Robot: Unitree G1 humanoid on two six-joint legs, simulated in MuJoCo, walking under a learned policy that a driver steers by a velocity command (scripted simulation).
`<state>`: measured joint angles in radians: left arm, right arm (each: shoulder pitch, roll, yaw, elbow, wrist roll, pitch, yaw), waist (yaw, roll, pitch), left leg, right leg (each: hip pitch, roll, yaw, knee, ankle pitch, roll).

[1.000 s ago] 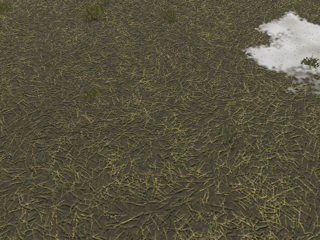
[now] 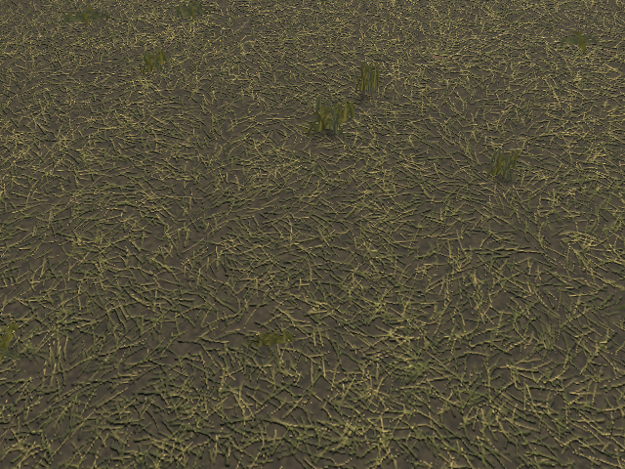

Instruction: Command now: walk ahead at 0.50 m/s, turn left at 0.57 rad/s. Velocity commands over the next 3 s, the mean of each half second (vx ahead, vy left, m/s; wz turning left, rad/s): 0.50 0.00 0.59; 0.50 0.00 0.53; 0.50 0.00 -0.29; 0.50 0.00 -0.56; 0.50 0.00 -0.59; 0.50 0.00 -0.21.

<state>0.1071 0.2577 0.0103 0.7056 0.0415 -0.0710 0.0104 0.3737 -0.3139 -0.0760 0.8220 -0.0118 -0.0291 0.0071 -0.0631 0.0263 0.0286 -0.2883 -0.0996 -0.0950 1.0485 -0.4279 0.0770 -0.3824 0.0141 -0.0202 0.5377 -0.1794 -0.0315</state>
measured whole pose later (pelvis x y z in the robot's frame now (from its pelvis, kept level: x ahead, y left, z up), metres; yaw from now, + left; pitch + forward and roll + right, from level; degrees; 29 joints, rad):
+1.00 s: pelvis +0.52 +0.14 -0.01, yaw +34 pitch +1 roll +0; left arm 0.06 0.26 0.02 0.68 0.04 -0.06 -0.01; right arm 0.45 -0.31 -0.07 0.84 -0.01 -0.05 0.00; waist -0.07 0.01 0.03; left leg -0.05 -0.14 -0.19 0.70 -0.49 0.09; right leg -0.46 0.03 -0.02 0.57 -0.12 -0.04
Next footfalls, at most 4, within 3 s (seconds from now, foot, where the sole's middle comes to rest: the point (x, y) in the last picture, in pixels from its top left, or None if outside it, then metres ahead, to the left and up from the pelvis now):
0.42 left None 0.34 0.15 -0.77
0.96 right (257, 378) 0.69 0.14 -0.77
1.44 left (136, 345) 0.80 0.43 -0.77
1.96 right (205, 238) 1.11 0.28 -0.77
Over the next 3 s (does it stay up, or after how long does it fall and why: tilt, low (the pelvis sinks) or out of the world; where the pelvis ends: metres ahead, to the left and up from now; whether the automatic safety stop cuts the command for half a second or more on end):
stays up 1.50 0.26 0.00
